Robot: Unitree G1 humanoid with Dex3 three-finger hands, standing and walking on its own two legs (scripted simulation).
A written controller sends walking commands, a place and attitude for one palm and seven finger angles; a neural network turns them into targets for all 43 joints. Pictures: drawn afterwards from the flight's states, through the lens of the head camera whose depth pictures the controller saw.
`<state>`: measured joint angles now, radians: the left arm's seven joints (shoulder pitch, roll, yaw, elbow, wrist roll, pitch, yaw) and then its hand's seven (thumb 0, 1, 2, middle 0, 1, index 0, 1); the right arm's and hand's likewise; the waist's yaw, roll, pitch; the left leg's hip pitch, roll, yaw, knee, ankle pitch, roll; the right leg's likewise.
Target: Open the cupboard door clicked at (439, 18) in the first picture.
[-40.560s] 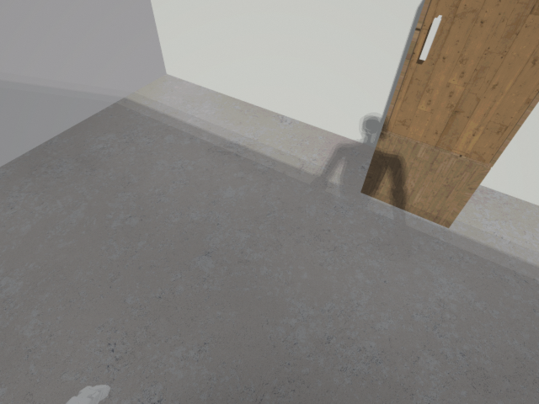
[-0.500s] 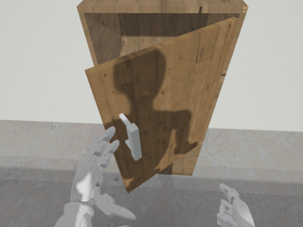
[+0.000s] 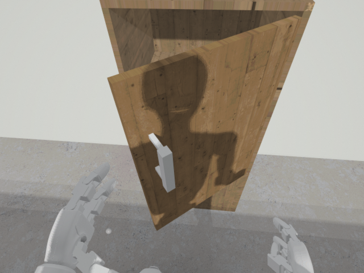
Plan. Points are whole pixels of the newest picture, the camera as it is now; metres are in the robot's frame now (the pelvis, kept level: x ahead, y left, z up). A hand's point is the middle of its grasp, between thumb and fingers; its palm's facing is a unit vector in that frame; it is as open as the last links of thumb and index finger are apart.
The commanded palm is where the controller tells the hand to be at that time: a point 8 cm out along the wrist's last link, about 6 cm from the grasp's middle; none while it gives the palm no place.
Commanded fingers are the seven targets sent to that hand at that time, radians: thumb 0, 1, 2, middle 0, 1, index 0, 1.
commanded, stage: draw the hand back to the body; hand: left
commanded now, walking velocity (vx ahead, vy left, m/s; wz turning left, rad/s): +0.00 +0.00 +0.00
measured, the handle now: (161, 163) +0.31 +0.07 +0.11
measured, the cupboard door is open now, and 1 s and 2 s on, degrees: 38 38 38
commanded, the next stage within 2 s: step back with the hand held close in 1.62 s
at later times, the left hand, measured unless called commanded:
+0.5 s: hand (77, 222) +0.18 +0.18 +0.14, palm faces -0.04 -1.00 -0.07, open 16.3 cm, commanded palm +0.14 +0.24 +0.16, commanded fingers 0.00 -0.36 0.36 -0.16 -0.30 -0.16 -0.30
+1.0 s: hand (32, 182) +0.21 +0.25 +0.18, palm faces +0.32 -0.86 -0.39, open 12.0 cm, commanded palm +0.16 +0.30 +0.21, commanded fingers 0.00 0.51 0.74 -0.19 -0.30 -0.19 -0.30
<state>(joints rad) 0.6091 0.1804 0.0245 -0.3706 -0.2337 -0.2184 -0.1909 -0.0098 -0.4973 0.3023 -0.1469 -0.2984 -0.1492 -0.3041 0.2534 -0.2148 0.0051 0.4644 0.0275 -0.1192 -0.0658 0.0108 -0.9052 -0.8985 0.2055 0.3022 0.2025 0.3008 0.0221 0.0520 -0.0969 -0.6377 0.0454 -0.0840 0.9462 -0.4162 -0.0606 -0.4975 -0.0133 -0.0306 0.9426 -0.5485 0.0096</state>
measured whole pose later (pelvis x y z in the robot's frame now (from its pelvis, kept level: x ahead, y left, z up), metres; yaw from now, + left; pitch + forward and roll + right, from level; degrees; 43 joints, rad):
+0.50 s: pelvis -0.01 +0.02 +0.01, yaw +0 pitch +3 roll -2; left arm 0.55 0.25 0.12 -0.47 -0.27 -0.06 -0.20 -0.01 -0.49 0.30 -0.15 -0.30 -0.15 -0.30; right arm 0.26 -0.22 0.05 0.50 0.05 -0.17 -0.10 0.01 -0.90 -0.90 0.21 0.30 0.20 0.30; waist 0.03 0.05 -0.09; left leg -0.57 0.04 -0.08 0.89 -0.39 -0.04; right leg -0.41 -0.01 -0.03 0.85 -0.49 0.03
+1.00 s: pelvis +0.02 +0.03 +0.04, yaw -2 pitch -1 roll -1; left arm 0.57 0.33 0.22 -0.51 -0.03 -0.05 0.14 0.00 0.18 0.59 -0.18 -0.30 -0.18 -0.30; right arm 0.21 -0.20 0.06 0.59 0.00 -0.14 -0.12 0.01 -0.90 -0.90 0.21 0.30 0.21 0.30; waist 0.06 0.04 -0.01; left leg -0.28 0.03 -0.01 0.60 -0.30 -0.02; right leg -0.14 -0.04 0.02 0.53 -0.38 0.05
